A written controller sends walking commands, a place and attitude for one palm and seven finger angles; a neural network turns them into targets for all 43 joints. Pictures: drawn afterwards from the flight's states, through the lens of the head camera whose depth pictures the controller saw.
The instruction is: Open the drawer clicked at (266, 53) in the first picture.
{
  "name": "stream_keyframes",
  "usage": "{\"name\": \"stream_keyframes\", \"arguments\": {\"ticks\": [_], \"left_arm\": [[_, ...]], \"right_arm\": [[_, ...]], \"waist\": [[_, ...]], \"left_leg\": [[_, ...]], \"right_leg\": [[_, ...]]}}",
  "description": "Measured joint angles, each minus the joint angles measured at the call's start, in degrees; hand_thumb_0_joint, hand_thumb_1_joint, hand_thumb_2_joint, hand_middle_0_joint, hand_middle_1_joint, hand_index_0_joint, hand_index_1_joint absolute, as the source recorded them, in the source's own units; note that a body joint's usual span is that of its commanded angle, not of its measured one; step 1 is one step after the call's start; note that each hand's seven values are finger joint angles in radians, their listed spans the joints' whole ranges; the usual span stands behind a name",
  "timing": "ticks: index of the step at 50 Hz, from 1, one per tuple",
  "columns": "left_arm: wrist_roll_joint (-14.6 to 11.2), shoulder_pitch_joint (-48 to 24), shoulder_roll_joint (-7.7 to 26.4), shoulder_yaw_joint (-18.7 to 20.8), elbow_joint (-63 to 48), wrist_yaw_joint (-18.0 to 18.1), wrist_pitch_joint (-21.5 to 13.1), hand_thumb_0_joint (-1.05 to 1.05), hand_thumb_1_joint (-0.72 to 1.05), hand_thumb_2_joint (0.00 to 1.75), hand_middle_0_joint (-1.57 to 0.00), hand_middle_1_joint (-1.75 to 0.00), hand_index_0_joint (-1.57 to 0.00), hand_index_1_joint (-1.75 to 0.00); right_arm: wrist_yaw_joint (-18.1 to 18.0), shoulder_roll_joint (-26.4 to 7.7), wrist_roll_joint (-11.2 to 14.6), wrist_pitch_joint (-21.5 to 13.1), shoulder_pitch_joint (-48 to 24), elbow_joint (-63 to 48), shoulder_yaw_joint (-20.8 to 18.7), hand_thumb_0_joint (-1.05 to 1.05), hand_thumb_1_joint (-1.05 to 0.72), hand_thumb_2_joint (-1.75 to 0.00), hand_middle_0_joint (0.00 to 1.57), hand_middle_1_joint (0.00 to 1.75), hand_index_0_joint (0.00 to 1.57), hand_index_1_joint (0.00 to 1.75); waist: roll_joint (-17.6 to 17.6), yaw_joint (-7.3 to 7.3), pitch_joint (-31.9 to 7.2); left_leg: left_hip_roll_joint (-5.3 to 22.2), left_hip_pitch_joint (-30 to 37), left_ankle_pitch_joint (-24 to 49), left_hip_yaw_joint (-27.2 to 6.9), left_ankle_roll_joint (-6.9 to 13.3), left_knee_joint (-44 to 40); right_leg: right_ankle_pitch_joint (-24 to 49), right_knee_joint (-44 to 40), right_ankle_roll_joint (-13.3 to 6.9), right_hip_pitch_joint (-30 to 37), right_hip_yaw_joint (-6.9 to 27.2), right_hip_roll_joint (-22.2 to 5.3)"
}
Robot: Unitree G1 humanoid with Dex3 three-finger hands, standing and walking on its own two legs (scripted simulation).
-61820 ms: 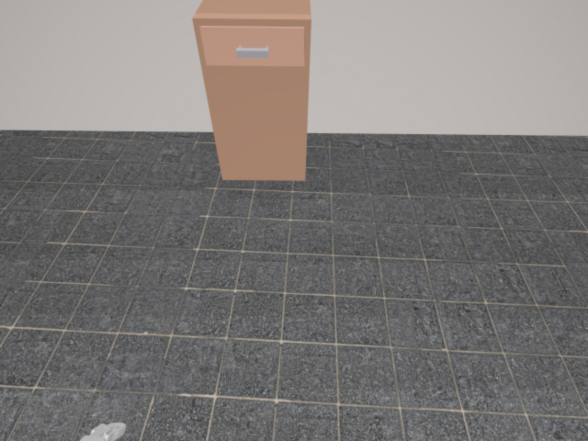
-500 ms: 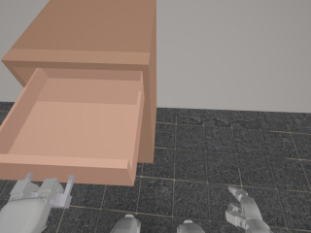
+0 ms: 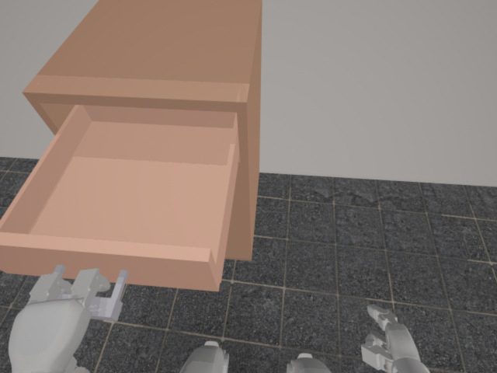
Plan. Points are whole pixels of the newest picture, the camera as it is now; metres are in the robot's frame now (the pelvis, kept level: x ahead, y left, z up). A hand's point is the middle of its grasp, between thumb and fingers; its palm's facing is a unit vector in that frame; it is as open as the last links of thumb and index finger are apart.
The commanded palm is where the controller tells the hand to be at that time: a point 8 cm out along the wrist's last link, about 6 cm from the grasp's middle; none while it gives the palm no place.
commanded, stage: lift the hand off the handle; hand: left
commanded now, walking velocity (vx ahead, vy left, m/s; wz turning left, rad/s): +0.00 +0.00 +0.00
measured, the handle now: (84, 290) +0.23 +0.28 +0.00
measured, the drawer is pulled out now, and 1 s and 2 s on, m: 0.30 0.30 0.30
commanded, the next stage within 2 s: none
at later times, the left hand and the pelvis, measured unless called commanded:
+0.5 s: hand (79, 323) +0.19 +0.27 -0.01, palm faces -0.03 -0.03 -1.00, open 13.6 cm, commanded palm +0.17 +0.27 +0.05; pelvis -0.01 -0.01 +0.00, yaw +1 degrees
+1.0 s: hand (63, 316) +0.19 +0.28 +0.03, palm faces -0.02 -0.05 -1.00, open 13.5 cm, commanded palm +0.17 +0.28 +0.08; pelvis +0.01 +0.00 +0.02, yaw +1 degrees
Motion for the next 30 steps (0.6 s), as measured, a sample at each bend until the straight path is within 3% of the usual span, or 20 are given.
{"name": "stream_keyframes", "arguments": {"ticks": [9,17,23,30], "left_arm": [[0.34,-1.01,0.00,1.03,1.27,0.76,-1.72,0.00,-0.46,0.31,-0.34,-1.21,-0.32,-1.21],[0.94,-4.52,-1.29,-0.11,3.02,1.88,-0.20,0.00,-0.48,0.30,-0.35,-1.23,-0.32,-1.20],[0.70,-7.09,-0.96,-1.17,4.18,-0.24,1.91,0.00,-0.49,0.30,-0.35,-1.22,-0.34,-1.22],[-1.22,-4.81,0.00,-0.85,1.93,-2.66,2.70,0.00,-0.49,0.30,-0.34,-1.21,-0.35,-1.22]], "right_arm": [[0.03,-1.40,-0.35,-0.61,-0.01,0.21,-1.17,0.01,-0.90,-0.90,0.20,0.30,0.20,0.30],[-0.38,-1.59,-0.41,-1.37,0.11,1.05,-1.22,0.01,-0.91,-0.90,0.20,0.30,0.20,0.30],[-1.26,-0.60,0.05,-1.66,0.42,1.66,-0.18,0.01,-0.91,-0.90,0.20,0.30,0.20,0.30],[-1.65,-0.30,0.61,-2.11,1.59,1.20,0.47,0.01,-0.90,-0.90,0.21,0.30,0.20,0.30]], "waist": [[0.02,-0.06,-0.10],[0.58,0.71,0.07],[0.53,0.75,0.51],[0.84,-0.05,0.64]], "left_leg": [[0.01,-0.91,0.08,-0.40,-0.23,0.67],[-0.40,-2.33,0.14,-0.84,-0.30,1.73],[-0.38,-1.10,0.73,-0.94,-0.44,0.54],[-0.13,3.07,1.67,-0.72,-0.47,-2.96]], "right_leg": [[-0.04,0.69,-0.23,-0.81,-0.38,0.05],[-0.35,1.97,-0.30,-2.09,-0.81,-0.33],[0.12,0.97,-0.48,-0.93,-0.90,-0.30],[1.29,-2.67,-0.50,3.16,-0.69,-0.06]]}}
